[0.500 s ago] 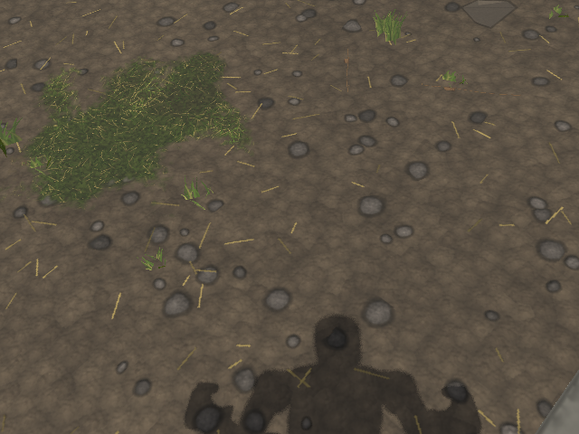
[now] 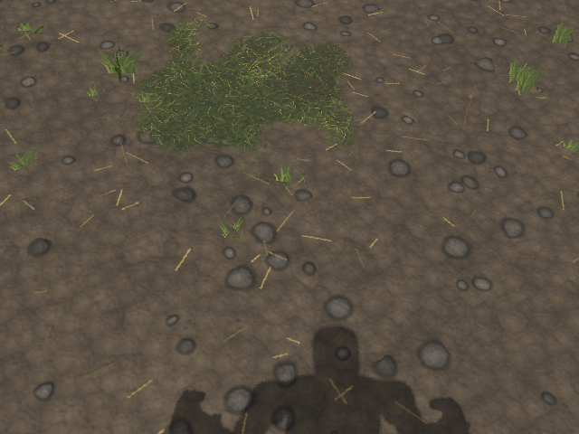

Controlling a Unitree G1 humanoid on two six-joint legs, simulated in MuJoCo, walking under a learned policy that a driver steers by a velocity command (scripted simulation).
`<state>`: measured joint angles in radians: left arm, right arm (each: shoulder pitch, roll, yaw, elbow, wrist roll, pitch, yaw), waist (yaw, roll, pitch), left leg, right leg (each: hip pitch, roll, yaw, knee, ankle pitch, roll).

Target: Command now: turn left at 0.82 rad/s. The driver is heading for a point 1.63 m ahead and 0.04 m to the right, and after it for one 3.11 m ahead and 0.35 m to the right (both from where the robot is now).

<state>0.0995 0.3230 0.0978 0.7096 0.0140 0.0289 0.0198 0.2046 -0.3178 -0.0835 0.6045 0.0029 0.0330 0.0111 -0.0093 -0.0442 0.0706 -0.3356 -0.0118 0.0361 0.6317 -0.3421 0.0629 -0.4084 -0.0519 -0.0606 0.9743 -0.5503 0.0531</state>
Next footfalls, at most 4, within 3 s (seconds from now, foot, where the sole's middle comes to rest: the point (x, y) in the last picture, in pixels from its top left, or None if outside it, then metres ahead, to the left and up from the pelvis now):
0.52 right None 0.21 -0.10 -0.76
0.92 left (245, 337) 0.64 0.09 -0.76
1.34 right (378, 235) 0.94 -0.27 -0.76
1.78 left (321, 120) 1.38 -0.13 -0.76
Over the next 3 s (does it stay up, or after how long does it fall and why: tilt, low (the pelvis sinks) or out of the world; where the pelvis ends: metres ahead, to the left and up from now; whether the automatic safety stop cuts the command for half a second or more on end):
stays up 2.32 0.05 -0.02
